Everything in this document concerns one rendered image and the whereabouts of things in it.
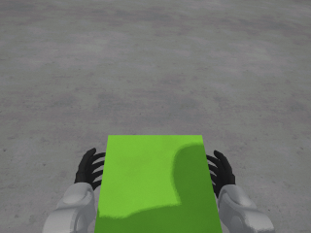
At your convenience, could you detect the carton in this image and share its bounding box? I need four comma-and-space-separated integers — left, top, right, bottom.
94, 135, 223, 233

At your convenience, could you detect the left robot forearm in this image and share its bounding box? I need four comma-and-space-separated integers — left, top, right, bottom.
42, 182, 96, 233

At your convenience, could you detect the right robot hand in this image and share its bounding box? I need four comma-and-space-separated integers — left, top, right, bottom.
206, 150, 235, 199

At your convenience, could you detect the left robot hand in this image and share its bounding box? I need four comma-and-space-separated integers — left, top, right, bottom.
74, 148, 106, 191

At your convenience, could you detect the right robot forearm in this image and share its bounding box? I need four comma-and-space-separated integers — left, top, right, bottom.
217, 184, 276, 233

